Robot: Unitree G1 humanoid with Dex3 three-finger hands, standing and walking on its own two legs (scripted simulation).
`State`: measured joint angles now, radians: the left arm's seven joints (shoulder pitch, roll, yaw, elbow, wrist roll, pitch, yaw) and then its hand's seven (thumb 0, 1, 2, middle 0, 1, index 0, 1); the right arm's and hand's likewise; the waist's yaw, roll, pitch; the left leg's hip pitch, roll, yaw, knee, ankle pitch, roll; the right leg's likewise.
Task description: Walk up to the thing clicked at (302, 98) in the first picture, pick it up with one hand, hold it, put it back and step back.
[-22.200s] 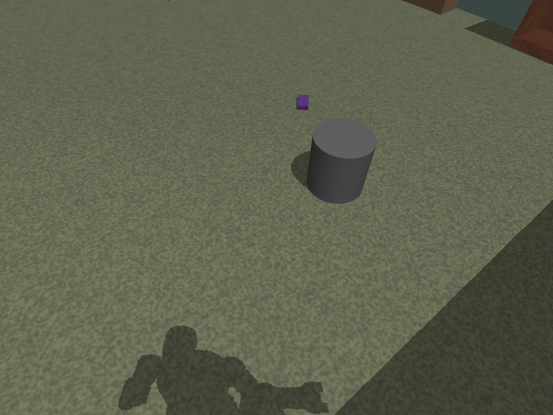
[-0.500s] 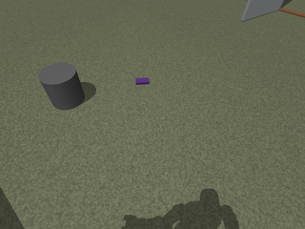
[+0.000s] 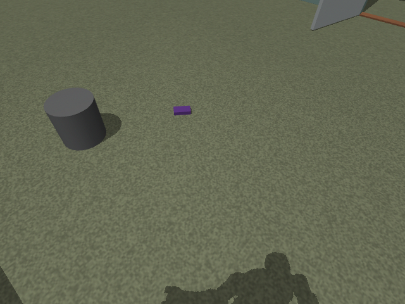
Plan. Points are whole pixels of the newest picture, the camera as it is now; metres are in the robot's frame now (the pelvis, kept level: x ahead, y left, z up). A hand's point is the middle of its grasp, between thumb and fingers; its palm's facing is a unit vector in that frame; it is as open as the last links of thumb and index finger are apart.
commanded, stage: stand
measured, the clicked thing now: (182, 110) +1.55 +0.18 -0.77
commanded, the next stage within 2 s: walk up in 1.94 s
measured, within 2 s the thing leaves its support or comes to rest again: neither
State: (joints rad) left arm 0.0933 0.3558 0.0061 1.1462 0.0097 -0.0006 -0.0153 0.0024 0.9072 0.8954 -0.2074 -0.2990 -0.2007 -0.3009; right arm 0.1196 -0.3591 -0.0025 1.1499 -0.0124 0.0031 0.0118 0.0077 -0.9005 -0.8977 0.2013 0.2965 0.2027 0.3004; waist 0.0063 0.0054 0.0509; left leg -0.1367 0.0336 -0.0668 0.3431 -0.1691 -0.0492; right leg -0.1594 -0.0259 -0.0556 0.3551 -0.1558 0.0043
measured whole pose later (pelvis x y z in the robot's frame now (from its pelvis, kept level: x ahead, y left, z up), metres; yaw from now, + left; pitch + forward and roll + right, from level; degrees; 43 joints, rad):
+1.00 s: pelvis +0.02 +0.00 +0.00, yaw +0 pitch -2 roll +0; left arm 0.10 0.35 0.00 1.14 0.01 0.00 -0.01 0.00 0.91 0.90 -0.21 -0.30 -0.20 -0.30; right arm 0.11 -0.36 0.01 1.13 -0.01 0.00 0.00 0.01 -0.90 -0.90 0.20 0.30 0.20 0.30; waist 0.01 0.01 0.05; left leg -0.11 0.04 -0.06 0.33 -0.19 -0.05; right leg -0.14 -0.02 -0.05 0.35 -0.18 0.00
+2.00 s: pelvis +0.02 +0.00 +0.00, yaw +0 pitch -2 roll +0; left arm 0.14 0.35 0.04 1.10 0.03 -0.01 -0.04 0.00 0.91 0.90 -0.21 -0.30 -0.20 -0.30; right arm 0.16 -0.37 -0.02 1.09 -0.03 -0.01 0.03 0.01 -0.90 -0.90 0.20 0.30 0.20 0.30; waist 0.01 0.01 0.03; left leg -0.15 0.04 -0.05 0.44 -0.38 0.01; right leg -0.15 -0.02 -0.05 0.41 -0.31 -0.01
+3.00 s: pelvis +0.42 -0.01 +0.00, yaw -6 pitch -2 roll +0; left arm 0.24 0.36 0.04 0.88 0.00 -0.08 -0.05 0.00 0.91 0.90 -0.21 -0.30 -0.20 -0.30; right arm 0.27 -0.43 -0.06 0.87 0.00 -0.05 0.05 0.01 -0.90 -0.90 0.20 0.30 0.20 0.30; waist 0.01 0.04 0.08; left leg -0.50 0.06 -0.07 1.02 -0.25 0.02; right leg -0.13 0.01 -0.06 0.43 -0.26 -0.05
